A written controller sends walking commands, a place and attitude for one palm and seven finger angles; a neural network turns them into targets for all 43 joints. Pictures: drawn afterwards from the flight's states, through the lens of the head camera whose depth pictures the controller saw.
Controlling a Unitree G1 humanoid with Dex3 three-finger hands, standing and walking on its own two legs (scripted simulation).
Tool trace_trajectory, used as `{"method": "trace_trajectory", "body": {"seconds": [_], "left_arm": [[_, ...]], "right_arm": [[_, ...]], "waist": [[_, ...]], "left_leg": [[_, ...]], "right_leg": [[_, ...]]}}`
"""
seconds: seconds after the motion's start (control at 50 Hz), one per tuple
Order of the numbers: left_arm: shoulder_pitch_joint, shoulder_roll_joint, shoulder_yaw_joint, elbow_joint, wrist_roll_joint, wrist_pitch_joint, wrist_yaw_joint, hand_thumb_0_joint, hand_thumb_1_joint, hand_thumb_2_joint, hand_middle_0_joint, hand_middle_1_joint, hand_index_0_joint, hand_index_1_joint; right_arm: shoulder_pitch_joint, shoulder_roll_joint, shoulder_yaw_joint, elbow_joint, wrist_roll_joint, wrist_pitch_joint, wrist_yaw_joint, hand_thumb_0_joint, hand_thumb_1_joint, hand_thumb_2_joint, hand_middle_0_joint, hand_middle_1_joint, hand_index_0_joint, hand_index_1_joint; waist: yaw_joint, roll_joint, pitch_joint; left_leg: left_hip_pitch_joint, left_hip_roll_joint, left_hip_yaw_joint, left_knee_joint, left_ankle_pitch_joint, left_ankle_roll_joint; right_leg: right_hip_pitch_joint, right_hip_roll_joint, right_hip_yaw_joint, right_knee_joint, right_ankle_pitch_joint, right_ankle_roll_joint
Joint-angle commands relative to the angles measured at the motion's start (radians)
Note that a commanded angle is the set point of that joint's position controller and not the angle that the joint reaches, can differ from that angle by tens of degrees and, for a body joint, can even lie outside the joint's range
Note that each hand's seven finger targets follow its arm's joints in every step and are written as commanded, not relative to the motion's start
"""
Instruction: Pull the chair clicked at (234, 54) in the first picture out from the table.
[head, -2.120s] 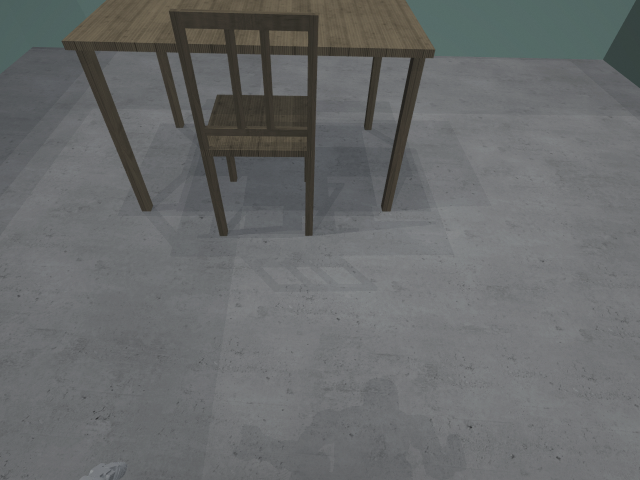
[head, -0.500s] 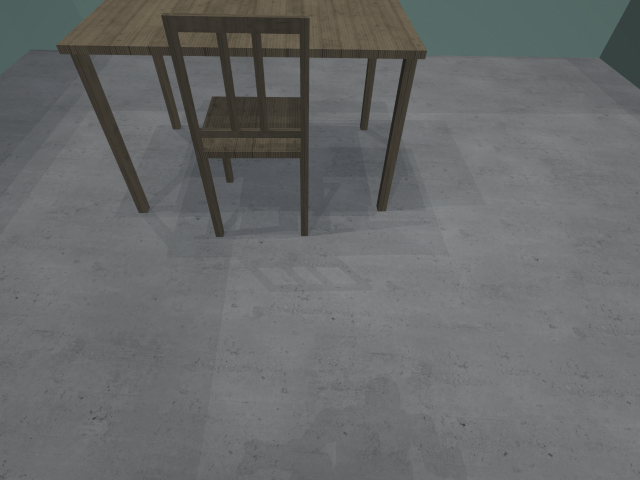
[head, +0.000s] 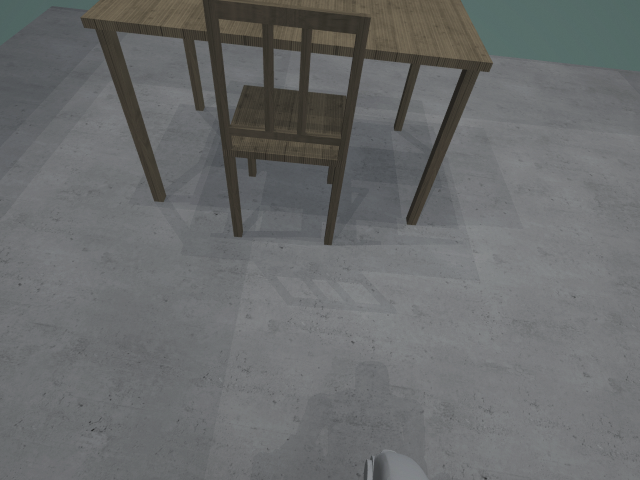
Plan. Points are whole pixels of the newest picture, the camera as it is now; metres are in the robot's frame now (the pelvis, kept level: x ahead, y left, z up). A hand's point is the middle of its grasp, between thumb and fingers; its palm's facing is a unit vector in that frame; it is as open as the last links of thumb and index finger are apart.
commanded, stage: walk to a spot facing it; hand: left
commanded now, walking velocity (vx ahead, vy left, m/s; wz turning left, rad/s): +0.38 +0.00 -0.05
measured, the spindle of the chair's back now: (268, 82) +1.10 +0.18 -0.09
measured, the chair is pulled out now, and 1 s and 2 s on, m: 0.00 0.00 0.00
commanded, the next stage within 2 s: take the last steps up to it in 0.38 s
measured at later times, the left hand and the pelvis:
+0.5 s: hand (225, 395) +0.27 +0.15 -0.18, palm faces +0.10 -0.97 -0.23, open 7.2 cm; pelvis +0.25 -0.04 -0.01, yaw +4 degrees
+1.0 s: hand (228, 301) +0.44 +0.18 -0.18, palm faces +0.10 -0.98 -0.18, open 7.3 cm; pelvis +0.42 +0.00 +0.00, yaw +1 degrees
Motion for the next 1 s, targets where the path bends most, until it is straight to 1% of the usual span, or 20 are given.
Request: {"method": "trace_trajectory", "body": {"seconds": [0.0, 0.1, 0.16, 0.18, 0.2, 0.22, 0.24, 0.26, 0.3, 0.36, 0.48, 0.58, 0.62, 0.64, 0.66, 0.68, 0.7, 0.76, 0.84, 0.98], "left_arm": [[-0.136, 0.015, 0.004, -0.098, -0.006, -0.026, -0.007, 0.0, 0.9, 0.9, -0.2, -0.3, -0.2, -0.3], [-0.239, 0.004, 0.001, -0.132, -0.015, -0.04, -0.007, 0.0, 0.9, 0.9, -0.2, -0.3, -0.2, -0.3], [-0.071, 0.042, 0.017, -0.09, -0.007, -0.047, 0.005, 0.0, 0.9, 0.9, -0.2, -0.3, -0.2, -0.3], [0.049, 0.059, 0.029, -0.057, -0.002, -0.053, 0.008, 0.0, 0.9, 0.9, -0.2, -0.3, -0.2, -0.3], [0.208, 0.114, 0.047, -0.018, 0.005, -0.066, 0.013, 0.0, 0.9, 0.9, -0.2, -0.3, -0.2, -0.3], [0.315, 0.214, 0.073, 0.005, 0.011, -0.073, 0.027, 0.0, 0.9, 0.9, -0.2, -0.3, -0.2, -0.3], [0.322, 0.253, 0.076, 0.021, -0.012, -0.069, 0.028, 0.0, 0.9, 0.9, -0.2, -0.3, -0.2, -0.3], [0.212, 0.203, 0.072, -0.008, -0.019, -0.066, 0.031, 0.0, 0.9, 0.9, -0.2, -0.3, -0.2, -0.3], [0.083, 0.102, 0.036, -0.032, -0.013, -0.074, 0.035, 0.0, 0.9, 0.9, -0.2, -0.3, -0.2, -0.3], [0.039, 0.043, 0.013, -0.029, -0.002, -0.09, 0.038, 0.0, 0.9, 0.9, -0.2, -0.3, -0.2, -0.3], [0.066, 0.047, 0.005, -0.027, -0.004, -0.093, 0.034, 0.0, 0.9, 0.9, -0.2, -0.3, -0.2, -0.3], [0.185, 0.092, 0.011, 0.012, -0.004, -0.083, 0.038, 0.0, 0.9, 0.9, -0.2, -0.3, -0.2, -0.3], [0.187, 0.105, 0.013, 0.018, -0.008, -0.078, 0.037, 0.0, 0.9, 0.9, -0.2, -0.3, -0.2, -0.3], [0.178, 0.108, 0.014, 0.016, -0.011, -0.074, 0.038, 0.0, 0.9, 0.9, -0.2, -0.3, -0.2, -0.3], [0.194, 0.081, 0.013, 0.006, -0.015, -0.07, 0.034, 0.0, 0.9, 0.9, -0.2, -0.3, -0.2, -0.3], [0.22, 0.024, 0.004, -0.018, -0.028, -0.07, 0.026, 0.0, 0.9, 0.9, -0.2, -0.3, -0.2, -0.3], [0.173, 0.063, 0.009, -0.036, -0.017, -0.069, 0.033, 0.0, 0.9, 0.9, -0.2, -0.3, -0.2, -0.3], [0.099, 0.047, 0.02, -0.022, -0.01, -0.054, 0.019, 0.0, 0.9, 0.9, -0.2, -0.3, -0.2, -0.3], [0.17, -0.026, 0.018, -0.006, 0.001, -0.01, 0.013, 0.0, 0.9, 0.9, -0.2, -0.3, -0.2, -0.3], [0.023, -0.013, 0.021, -0.075, -0.001, -0.006, -0.002, 0.0, 0.9, 0.9, -0.2, -0.3, -0.2, -0.3]], "right_arm": [[0.11, -0.144, -0.031, 0.007, 0.003, -0.028, -0.024, 0.0, -0.9, -0.9, 0.2, 0.3, 0.2, 0.3], [0.134, -0.154, -0.033, 0.03, -0.003, -0.024, -0.029, 0.0, -0.9, -0.9, 0.2, 0.3, 0.2, 0.3], [0.096, -0.194, -0.049, 0.026, -0.003, -0.02, -0.03, 0.0, -0.9, -0.9, 0.2, 0.3, 0.2, 0.3], [0.066, -0.202, -0.053, 0.017, -0.001, -0.019, -0.03, 0.0, -0.9, -0.9, 0.2, 0.3, 0.2, 0.3], [0.04, -0.201, -0.054, -0.001, 0.005, -0.019, -0.022, 0.0, -0.9, -0.9, 0.2, 0.3, 0.2, 0.3], [0.095, -0.136, -0.048, -0.028, 0.02, -0.025, -0.01, 0.0, -0.9, -0.9, 0.2, 0.3, 0.2, 0.3], [0.061, -0.131, -0.048, -0.045, 0.02, -0.024, -0.01, 0.0, -0.9, -0.9, 0.2, 0.3, 0.2, 0.3], [0.004, -0.14, -0.057, -0.056, 0.02, -0.016, -0.005, 0.0, -0.9, -0.9, 0.2, 0.3, 0.2, 0.3], [-0.098, -0.102, -0.054, -0.081, 0.002, 0.0, 0.005, 0.0, -0.9, -0.9, 0.2, 0.3, 0.2, 0.3], [-0.047, -0.054, -0.048, -0.069, -0.01, 0.043, 0.013, 0.0, -0.9, -0.9, 0.2, 0.3, 0.2, 0.3], [-0.195, -0.062, -0.044, -0.138, -0.009, 0.056, 0.038, 0.0, -0.9, -0.9, 0.2, 0.3, 0.2, 0.3], [-0.335, -0.087, -0.04, -0.176, -0.012, 0.029, 0.048, 0.0, -0.9, -0.9, 0.2, 0.3, 0.2, 0.3], [-0.287, -0.116, -0.048, -0.159, -0.016, 0.022, 0.039, 0.0, -0.9, -0.9, 0.2, 0.3, 0.2, 0.3], [-0.182, -0.147, -0.056, -0.129, -0.019, 0.017, 0.033, 0.0, -0.9, -0.9, 0.2, 0.3, 0.2, 0.3], [-0.058, -0.232, -0.076, -0.1, -0.028, 0.009, 0.025, 0.0, -0.9, -0.9, 0.2, 0.3, 0.2, 0.3], [0.029, -0.339, -0.099, -0.084, -0.03, 0.007, 0.015, 0.0, -0.9, -0.9, 0.2, 0.3, 0.2, 0.3], [0.031, -0.336, -0.092, -0.08, -0.012, 0.019, 0.008, 0.0, -0.9, -0.9, 0.2, 0.3, 0.2, 0.3], [-0.164, -0.209, -0.062, -0.124, -0.01, 0.003, -0.003, 0.0, -0.9, -0.9, 0.2, 0.3, 0.2, 0.3], [-0.214, -0.163, -0.06, -0.139, -0.013, -0.005, -0.005, 0.0, -0.9, -0.9, 0.2, 0.3, 0.2, 0.3], [-0.169, -0.215, -0.074, -0.122, -0.018, 0.007, 0.005, 0.0, -0.9, -0.9, 0.2, 0.3, 0.2, 0.3]], "waist": [[-0.017, 0.159, 0.118], [-0.036, 0.186, 0.131], [0.045, 0.173, 0.035], [0.106, 0.157, -0.012], [0.176, 0.099, -0.098], [0.183, -0.134, -0.241], [0.153, -0.136, -0.264], [0.126, -0.079, -0.152], [0.058, 0.06, 0.033], [-0.02, 0.053, 0.052], [-0.021, -0.065, 0.07], [0.044, -0.057, 0.037], [0.011, -0.051, 0.005], [-0.039, -0.029, -0.051], [-0.08, 0.109, -0.133], [-0.089, 0.362, -0.216], [-0.091, 0.26, -0.214], [-0.019, 0.137, -0.018], [0.042, 0.147, 0.029], [0.014, 0.152, 0.089]], "left_leg": [[0.023, 0.221, -0.111, -0.118, 0.581, 0.049], [0.029, 0.232, -0.067, -0.073, 0.827, 0.05], [0.053, 0.255, -0.058, 0.139, 1.088, 0.044], [0.002, 0.236, -0.039, 0.282, 1.05, 0.024], [-0.174, 0.208, -0.032, 0.533, 0.84, 0.001], [-0.46, 0.034, 0.012, 0.913, 0.139, -0.035], [-0.55, -0.006, -0.07, 1.163, -0.22, -0.022], [-0.568, 0.066, -0.124, 1.198, -0.138, -0.004], [-0.586, 0.14, -0.111, 1.125, -0.026, -0.019], [-0.502, 0.155, -0.085, 0.993, 0.016, -0.039], [-0.515, 0.158, 0.016, 0.626, 0.163, -0.075], [-0.465, 0.111, 0.074, 0.394, 0.135, -0.046], [-0.344, 0.071, 0.104, 0.31, 0.125, -0.031], [-0.201, 0.063, 0.1, 0.225, 0.18, -0.022], [0.026, 0.181, -0.047, 0.185, 0.293, 0.026], [0.214, 0.454, -0.395, 0.097, 0.478, 0.151], [0.179, 0.502, -0.444, 0.025, 0.395, 0.197], [-0.101, 0.417, -0.243, -0.05, 0.287, 0.123], [-0.282, 0.339, -0.069, -0.126, 0.128, 0.091], [-0.253, 0.325, -0.049, -0.172, -0.038, 0.106]], "right_leg": [[-0.154, -0.003, -0.043, -0.116, 0.081, 0.007], [0.022, 0.062, -0.096, -0.403, 0.088, -0.039], [0.232, 0.116, -0.099, -0.451, 0.037, -0.088], [0.379, 0.125, -0.097, -0.501, 0.07, -0.1], [0.648, 0.038, 0.007, -0.545, 0.119, -0.14], [0.89, -0.266, 0.444, -0.619, 0.18, -0.261], [0.839, -0.39, 0.672, -0.758, 0.175, -0.327], [0.713, -0.365, 0.597, -0.829, -0.007, -0.305], [0.408, -0.297, 0.373, -0.84, 0.085, -0.239], [0.24, -0.213, 0.121, -0.866, 0.196, -0.172], [0.278, -0.137, -0.068, -0.862, 0.436, -0.148], [0.484, -0.163, -0.018, -0.776, 0.562, -0.151], [0.501, -0.148, -0.026, -0.666, 0.639, -0.144], [0.479, -0.122, -0.049, -0.523, 0.618, -0.124], [0.318, -0.052, -0.09, -0.303, 0.367, -0.081], [0.072, 0.083, -0.124, 0.011, -0.274, -0.037], [0.023, 0.074, -0.006, 0.166, -0.381, -0.055], [-0.011, -0.026, 0.061, 0.195, -0.17, -0.04], [0.095, -0.04, 0.032, 0.018, -0.086, -0.019], [0.118, -0.027, -0.021, -0.327, -0.04, -0.016]]}}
